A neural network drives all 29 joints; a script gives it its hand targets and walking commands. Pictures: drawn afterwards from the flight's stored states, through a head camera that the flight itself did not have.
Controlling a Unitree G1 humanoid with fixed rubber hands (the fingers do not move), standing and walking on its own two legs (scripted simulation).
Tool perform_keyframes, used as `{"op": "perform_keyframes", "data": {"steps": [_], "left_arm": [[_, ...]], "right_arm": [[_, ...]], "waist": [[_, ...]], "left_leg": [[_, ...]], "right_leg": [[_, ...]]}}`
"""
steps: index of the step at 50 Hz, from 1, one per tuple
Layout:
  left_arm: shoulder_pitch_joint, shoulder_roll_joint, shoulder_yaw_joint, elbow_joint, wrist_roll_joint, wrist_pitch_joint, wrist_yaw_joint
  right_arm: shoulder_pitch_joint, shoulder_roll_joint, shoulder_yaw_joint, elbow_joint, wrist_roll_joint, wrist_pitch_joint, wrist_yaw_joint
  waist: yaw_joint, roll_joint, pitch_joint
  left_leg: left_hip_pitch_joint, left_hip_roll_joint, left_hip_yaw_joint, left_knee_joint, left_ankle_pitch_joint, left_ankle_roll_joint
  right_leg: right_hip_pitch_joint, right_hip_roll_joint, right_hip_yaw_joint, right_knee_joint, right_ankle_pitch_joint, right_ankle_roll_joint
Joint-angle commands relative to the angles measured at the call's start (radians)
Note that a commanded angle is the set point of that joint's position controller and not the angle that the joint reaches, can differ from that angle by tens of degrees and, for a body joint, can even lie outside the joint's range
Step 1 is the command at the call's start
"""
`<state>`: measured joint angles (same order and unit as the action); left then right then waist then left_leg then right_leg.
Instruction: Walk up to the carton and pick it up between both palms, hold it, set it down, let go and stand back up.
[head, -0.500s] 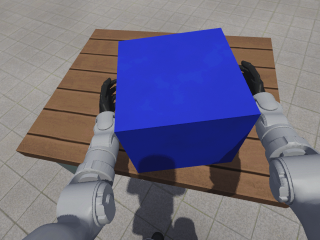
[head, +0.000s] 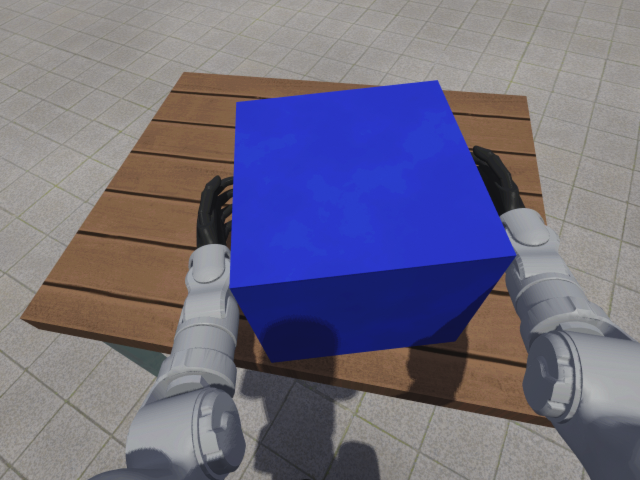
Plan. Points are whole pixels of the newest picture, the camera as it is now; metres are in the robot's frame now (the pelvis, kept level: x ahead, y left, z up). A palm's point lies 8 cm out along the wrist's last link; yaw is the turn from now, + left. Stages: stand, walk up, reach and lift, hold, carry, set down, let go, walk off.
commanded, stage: reach and lift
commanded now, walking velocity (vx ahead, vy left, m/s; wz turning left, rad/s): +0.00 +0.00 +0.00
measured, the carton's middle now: (351, 227) +0.44 +0.07 +0.01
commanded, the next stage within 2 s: none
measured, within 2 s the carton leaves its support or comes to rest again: leaves its support in 1.04 s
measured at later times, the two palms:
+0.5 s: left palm (214, 239) +0.36 +0.24 +0.05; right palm (501, 207) +0.46 -0.12 +0.07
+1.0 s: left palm (214, 245) +0.35 +0.24 +0.05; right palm (509, 220) +0.44 -0.12 +0.07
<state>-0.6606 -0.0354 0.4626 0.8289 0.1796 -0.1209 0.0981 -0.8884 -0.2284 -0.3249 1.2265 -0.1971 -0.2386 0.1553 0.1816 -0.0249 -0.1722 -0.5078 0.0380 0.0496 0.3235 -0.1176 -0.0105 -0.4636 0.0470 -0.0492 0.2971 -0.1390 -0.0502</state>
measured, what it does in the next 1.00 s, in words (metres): stands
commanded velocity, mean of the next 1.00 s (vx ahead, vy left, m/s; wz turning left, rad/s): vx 0.00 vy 0.00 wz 0.00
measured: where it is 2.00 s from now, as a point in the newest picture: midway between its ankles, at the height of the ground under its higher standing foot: outside the picture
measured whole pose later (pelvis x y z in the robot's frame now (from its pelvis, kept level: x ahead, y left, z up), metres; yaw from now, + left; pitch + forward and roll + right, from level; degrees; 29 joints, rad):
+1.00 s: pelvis -0.02 +0.00 +0.00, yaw +0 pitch +19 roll -1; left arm -0.67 0.02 0.37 0.92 0.08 -0.16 0.13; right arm -0.88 -0.24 -0.17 1.28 -0.08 -0.30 0.08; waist 0.15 -0.02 -0.22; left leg -0.56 0.04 0.04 0.33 -0.09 -0.01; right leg -0.51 0.05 -0.06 0.28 -0.10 -0.05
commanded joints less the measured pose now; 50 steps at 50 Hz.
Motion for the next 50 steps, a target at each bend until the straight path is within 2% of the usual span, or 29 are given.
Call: {"op": "perform_keyframes", "data": {"steps": [1, 9, 24, 33, 44, 50], "left_arm": [[-0.434, -0.405, -0.278, -0.045, 0.026, -0.024, -0.088], [-0.436, -0.419, -0.294, -0.027, 0.016, -0.042, -0.09], [-0.477, -0.405, -0.282, 0.037, 0.008, -0.075, -0.105], [-0.548, -0.431, -0.317, 0.051, -0.009, -0.115, -0.109], [-0.593, -0.456, -0.379, 0.003, -0.043, -0.089, -0.089], [-0.662, -0.485, -0.452, -0.063, -0.094, -0.067, -0.064]], "right_arm": [[-0.463, 0.456, 0.172, -0.086, -0.018, -0.076, 0.066], [-0.469, 0.478, 0.206, -0.086, 0.003, -0.096, 0.053], [-0.496, 0.495, 0.217, -0.058, 0.002, -0.114, 0.043], [-0.551, 0.511, 0.239, -0.044, -0.004, -0.171, 0.027], [-0.614, 0.508, 0.299, -0.115, 0.047, -0.165, 0.022], [-0.657, 0.52, 0.341, -0.161, 0.099, -0.137, 0.026]], "waist": [[0.021, -0.055, -0.496], [0.018, -0.064, -0.489], [0.014, -0.091, -0.497], [-0.004, -0.092, -0.562], [-0.008, -0.065, -0.63], [-0.019, -0.034, -0.711]], "left_leg": [[0.162, -0.017, 0.063, 0.045, 0.437, 0.009], [0.144, -0.015, 0.057, 0.048, 0.444, 0.006], [0.08, -0.018, 0.059, 0.009, 0.342, 0.018], [0.058, -0.015, 0.061, 0.011, 0.33, 0.013], [0.13, -0.011, 0.048, 0.019, 0.344, 0.001], [0.215, -0.01, 0.026, 0.047, 0.38, -0.012]], "right_leg": [[0.406, -0.035, 0.01, 0.07, 0.456, 0.063], [0.417, -0.035, 0.011, 0.077, 0.508, 0.07], [0.463, -0.047, 0.018, 0.072, 0.507, 0.084], [0.505, -0.05, 0.015, 0.095, 0.603, 0.089], [0.451, -0.033, 0.003, 0.07, 0.515, 0.07], [0.383, -0.017, -0.004, 0.058, 0.444, 0.056]]}}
